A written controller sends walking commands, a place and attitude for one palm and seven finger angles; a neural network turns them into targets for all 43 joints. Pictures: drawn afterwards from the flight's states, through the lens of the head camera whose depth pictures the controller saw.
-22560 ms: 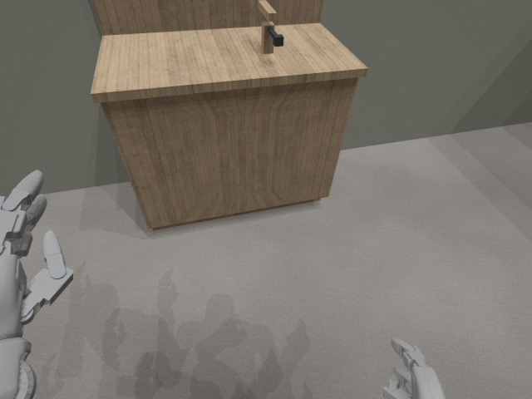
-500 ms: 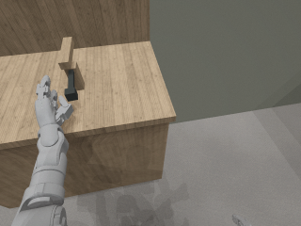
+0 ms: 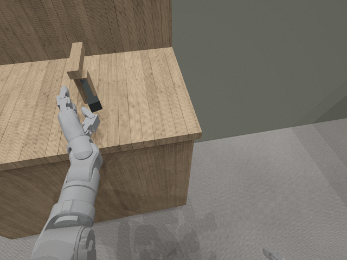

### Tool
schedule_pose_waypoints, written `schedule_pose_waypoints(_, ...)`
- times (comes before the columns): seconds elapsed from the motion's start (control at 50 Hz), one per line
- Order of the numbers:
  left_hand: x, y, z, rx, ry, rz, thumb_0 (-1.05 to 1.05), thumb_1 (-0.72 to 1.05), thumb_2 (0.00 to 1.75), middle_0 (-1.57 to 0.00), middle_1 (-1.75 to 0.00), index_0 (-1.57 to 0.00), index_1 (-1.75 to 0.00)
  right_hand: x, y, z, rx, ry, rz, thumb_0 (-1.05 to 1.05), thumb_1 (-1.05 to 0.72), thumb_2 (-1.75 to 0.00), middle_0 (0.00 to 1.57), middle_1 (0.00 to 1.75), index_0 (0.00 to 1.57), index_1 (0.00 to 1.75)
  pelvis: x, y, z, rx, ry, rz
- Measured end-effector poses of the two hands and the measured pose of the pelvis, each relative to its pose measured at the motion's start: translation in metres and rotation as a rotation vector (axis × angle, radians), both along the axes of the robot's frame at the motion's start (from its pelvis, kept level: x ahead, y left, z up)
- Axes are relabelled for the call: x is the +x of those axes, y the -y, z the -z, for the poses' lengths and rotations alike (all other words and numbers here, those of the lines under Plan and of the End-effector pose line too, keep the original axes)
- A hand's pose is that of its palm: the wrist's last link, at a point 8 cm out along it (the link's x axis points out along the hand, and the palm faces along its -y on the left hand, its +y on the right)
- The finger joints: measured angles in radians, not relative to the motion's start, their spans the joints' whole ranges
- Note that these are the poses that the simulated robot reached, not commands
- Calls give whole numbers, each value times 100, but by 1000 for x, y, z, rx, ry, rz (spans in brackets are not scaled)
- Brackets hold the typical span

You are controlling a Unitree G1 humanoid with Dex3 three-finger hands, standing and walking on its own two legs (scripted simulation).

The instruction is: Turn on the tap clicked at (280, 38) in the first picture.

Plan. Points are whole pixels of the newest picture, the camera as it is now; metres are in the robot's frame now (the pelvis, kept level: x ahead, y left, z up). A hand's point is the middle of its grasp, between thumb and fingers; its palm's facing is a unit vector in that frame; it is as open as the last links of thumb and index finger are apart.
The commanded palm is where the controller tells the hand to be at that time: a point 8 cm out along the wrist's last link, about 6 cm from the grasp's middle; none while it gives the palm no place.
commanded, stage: push the lever round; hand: left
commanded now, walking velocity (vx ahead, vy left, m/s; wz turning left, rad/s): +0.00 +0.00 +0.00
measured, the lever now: (94, 104) +0.46 +0.22 +0.10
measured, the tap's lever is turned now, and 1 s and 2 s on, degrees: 19 42 69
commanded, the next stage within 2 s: lift the hand up off the lever in 1.90 s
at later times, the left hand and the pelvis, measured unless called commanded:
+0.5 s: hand (112, 110) +0.45 +0.17 +0.09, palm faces +0.64 -0.77 -0.08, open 7.8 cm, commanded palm +0.40 +0.21 +0.10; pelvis +0.00 -0.01 +0.00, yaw +0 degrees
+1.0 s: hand (118, 106) +0.46 +0.16 +0.09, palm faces +0.71 -0.70 -0.08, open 7.8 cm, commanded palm +0.41 +0.19 +0.10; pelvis +0.00 +0.00 -0.01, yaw +0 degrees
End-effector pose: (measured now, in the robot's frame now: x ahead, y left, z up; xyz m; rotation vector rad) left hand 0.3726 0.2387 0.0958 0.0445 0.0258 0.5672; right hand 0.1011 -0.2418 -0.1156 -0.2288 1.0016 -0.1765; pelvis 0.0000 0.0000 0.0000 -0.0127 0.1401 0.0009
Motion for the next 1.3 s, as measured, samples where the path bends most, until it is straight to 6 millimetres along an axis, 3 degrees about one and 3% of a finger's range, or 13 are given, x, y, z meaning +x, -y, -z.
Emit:
schedule_pose_waypoints(0.62,27,42,0,3,-32,-158,1,90,91,-16,-15,-15,-16,-31,14,11,-3,-93,42,1,-91,-90,20,30,21,30,-2,7,5,5,-47,10)
schedule_pose_waypoints(0.92,32,50,0,0,-49,-222,2,91,90,-16,-15,-15,-15,-31,11,13,-4,-116,34,1,-91,-90,20,30,21,30,-1,3,7,1,-61,5)
schedule_pose_waypoints(1.3,56,75,-2,5,-101,-285,0,93,92,-16,-15,-15,-15,-40,2,28,29,-186,7,1,-91,-90,20,30,21,30,-1,2,15,2,-116,1)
